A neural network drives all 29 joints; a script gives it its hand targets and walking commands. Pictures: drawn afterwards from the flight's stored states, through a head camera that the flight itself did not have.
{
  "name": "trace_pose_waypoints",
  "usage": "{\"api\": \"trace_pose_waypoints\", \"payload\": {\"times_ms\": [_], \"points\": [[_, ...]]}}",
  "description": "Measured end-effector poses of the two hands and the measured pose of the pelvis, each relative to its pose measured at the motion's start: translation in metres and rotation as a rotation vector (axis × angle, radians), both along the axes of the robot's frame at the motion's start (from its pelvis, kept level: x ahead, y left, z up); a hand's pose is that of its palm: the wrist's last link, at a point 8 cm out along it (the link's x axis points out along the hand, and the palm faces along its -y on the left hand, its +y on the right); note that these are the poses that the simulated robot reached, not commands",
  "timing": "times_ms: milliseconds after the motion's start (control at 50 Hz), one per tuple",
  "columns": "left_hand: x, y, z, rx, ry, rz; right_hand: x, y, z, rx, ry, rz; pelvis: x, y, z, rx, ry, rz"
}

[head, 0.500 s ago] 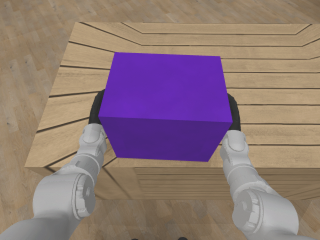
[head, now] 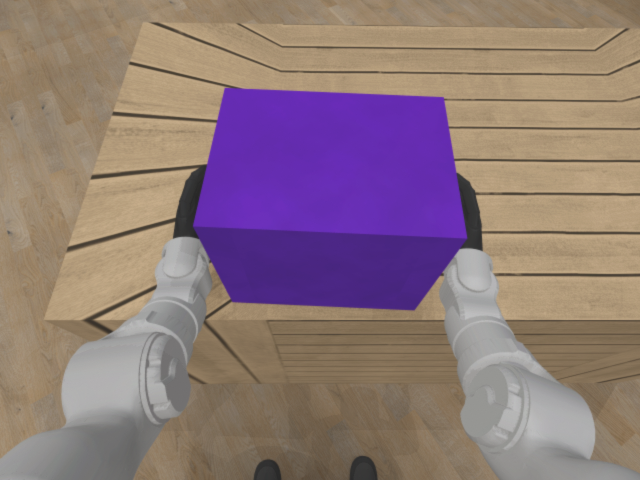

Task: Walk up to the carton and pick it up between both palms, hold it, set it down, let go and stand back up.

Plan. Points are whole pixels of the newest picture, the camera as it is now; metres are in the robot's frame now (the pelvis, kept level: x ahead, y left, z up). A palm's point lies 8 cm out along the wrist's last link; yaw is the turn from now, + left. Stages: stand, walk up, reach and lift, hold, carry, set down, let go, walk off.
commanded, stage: set down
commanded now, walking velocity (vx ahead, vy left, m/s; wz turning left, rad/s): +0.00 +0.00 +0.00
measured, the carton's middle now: (328, 209) +0.44 -0.01 +0.01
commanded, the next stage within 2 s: none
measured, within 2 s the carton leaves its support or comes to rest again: neither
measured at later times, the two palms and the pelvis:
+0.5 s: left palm (193, 229) +0.42 +0.17 +0.00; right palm (462, 238) +0.40 -0.18 +0.01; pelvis +0.00 +0.00 +0.00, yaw +0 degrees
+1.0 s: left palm (192, 228) +0.42 +0.17 +0.00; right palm (462, 238) +0.40 -0.18 +0.01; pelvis +0.00 +0.00 +0.00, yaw +0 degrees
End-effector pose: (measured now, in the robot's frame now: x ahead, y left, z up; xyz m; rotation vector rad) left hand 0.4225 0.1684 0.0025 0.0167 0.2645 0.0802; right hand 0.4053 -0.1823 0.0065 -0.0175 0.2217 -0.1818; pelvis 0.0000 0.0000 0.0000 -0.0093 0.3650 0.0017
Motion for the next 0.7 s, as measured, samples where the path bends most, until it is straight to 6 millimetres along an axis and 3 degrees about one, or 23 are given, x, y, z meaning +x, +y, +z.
{"api": "trace_pose_waypoints", "payload": {"times_ms": [700], "points": [[0.0001,0.0005,-0.0025,-0.001,-0.013,-0.002,-0.0015,0.0007,-0.0016,-0.005,-0.002,-0.006,0.0031,0.0011,-0.0010,-0.001,-0.018,0.006]]}}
